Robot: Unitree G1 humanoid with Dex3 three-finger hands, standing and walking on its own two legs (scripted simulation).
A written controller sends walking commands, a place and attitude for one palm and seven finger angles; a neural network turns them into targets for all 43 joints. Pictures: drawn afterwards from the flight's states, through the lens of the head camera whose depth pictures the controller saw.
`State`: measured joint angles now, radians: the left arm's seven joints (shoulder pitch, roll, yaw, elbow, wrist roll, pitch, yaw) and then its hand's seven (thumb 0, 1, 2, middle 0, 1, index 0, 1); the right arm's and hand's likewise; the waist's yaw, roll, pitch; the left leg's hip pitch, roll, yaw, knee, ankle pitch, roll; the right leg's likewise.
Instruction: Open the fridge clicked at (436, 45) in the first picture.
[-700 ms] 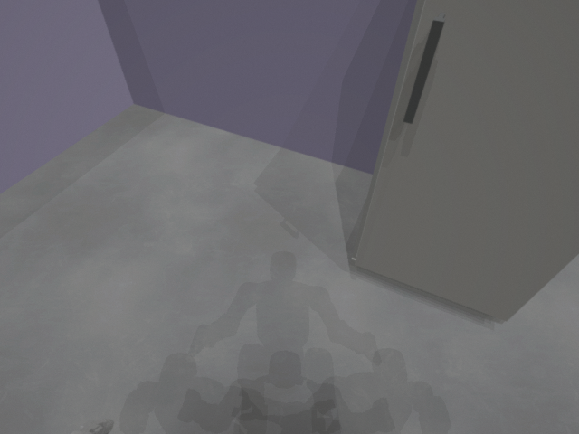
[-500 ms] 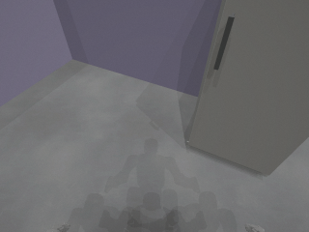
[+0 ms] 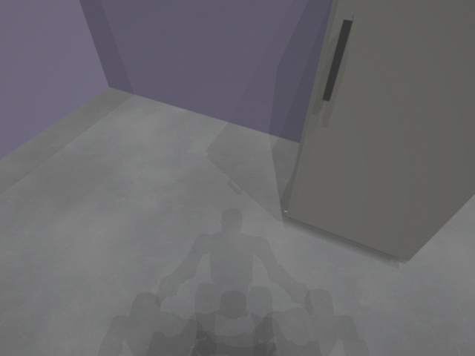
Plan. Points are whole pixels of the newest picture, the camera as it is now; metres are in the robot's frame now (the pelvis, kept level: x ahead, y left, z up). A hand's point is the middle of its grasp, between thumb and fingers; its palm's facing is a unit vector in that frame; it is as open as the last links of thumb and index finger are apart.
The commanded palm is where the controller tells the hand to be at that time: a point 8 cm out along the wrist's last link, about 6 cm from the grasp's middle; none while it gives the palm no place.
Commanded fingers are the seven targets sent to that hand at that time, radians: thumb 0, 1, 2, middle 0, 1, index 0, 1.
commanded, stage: stand and wait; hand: left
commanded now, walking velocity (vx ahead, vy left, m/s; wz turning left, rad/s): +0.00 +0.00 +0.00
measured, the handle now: (337, 59) +0.83 -0.22 +0.12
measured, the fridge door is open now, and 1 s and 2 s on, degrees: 0 0 0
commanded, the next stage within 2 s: look at it before walking up in 0.32 s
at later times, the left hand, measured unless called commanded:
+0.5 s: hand out of the picture +0.07 +0.24 -0.16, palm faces -0.02 -0.94 -0.33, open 7.4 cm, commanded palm none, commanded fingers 0.00 0.90 0.90 -0.20 -0.30 -0.20 -0.30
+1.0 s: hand out of the picture +0.09 +0.25 -0.15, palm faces -0.02 -0.94 -0.34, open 7.4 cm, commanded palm none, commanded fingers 0.00 0.90 0.90 -0.20 -0.30 -0.20 -0.30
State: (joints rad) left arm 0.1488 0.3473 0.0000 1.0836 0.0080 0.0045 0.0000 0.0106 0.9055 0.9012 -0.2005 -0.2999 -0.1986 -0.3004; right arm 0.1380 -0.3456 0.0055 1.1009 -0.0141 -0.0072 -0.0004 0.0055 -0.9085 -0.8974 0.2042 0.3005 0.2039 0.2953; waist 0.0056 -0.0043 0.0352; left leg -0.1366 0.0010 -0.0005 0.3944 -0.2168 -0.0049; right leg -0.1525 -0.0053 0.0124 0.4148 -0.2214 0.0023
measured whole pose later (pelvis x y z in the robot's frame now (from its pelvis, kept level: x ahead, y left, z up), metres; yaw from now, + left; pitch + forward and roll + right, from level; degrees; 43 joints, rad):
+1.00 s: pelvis +0.01 +0.00 +0.00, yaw +0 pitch -2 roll +0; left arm 0.12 0.34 0.00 1.09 0.01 -0.01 0.00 0.01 0.91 0.90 -0.20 -0.30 -0.20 -0.30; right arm 0.10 -0.34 0.01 1.10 -0.01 -0.02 0.00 0.00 -0.91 -0.90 0.20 0.30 0.20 0.30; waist 0.01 -0.01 0.04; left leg -0.12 0.01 0.00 0.35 -0.21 -0.01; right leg -0.13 0.00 0.01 0.37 -0.21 0.00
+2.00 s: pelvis -0.04 +0.03 +0.00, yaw -18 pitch +0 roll -1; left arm 0.22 0.25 0.09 0.95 0.02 0.07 0.00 0.01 0.91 0.90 -0.20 -0.30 -0.19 -0.30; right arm 0.24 -0.17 -0.02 0.97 -0.03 0.00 -0.03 0.00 -0.91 -0.90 0.20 0.30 0.20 0.30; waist 0.02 -0.04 0.03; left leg -0.18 0.04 0.08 0.47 -0.29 0.02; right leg -0.46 0.02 0.02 0.97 -0.41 0.04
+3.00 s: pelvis +0.21 -0.08 -0.01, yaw -26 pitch +0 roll +0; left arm 0.12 0.17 0.07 1.04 0.03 0.00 -0.02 0.01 0.91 0.90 -0.19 -0.30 -0.19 -0.30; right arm 0.47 -0.07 -0.03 1.16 -0.04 -0.06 -0.02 0.00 -0.91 -0.90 0.20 0.30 0.20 0.30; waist -0.07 -0.03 0.06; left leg 0.01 0.06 0.21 0.35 -0.35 -0.02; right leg -0.51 -0.11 -0.10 0.68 -0.19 0.00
